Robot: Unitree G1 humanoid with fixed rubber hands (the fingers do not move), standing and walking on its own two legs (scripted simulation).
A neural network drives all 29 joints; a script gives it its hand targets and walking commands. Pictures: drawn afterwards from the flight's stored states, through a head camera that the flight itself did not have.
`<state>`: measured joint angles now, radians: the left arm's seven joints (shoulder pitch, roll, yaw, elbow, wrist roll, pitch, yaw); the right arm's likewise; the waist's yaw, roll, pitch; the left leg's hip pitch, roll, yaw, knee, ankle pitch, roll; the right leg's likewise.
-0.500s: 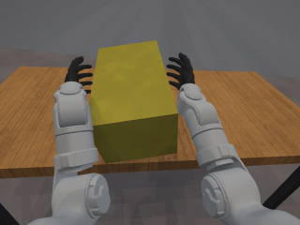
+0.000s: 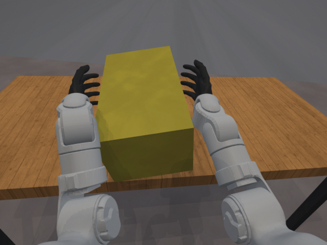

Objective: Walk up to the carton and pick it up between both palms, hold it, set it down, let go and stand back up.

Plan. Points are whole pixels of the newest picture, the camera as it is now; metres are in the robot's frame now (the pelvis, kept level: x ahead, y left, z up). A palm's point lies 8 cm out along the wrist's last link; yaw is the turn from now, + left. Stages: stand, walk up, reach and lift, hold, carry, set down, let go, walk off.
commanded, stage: hold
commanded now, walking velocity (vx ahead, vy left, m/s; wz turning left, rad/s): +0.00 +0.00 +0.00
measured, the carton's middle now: (145, 106) +0.40 +0.02 +0.19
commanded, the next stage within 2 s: none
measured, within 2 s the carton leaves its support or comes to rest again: neither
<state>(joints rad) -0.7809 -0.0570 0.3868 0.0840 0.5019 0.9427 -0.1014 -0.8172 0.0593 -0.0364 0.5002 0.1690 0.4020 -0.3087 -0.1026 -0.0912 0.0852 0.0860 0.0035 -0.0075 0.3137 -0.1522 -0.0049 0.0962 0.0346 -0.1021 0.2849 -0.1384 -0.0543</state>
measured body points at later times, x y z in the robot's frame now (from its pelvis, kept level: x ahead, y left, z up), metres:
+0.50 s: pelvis -0.01 -0.01 +0.00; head -0.07 +0.03 +0.44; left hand +0.37 +0.16 +0.24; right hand +0.37 -0.11 +0.25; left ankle +0.03 +0.12 -0.75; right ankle +0.04 -0.08 -0.75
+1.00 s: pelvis +0.00 +0.00 +0.00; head -0.07 +0.03 +0.44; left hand +0.37 +0.16 +0.24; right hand +0.37 -0.12 +0.25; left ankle +0.03 +0.12 -0.75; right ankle +0.04 -0.08 -0.75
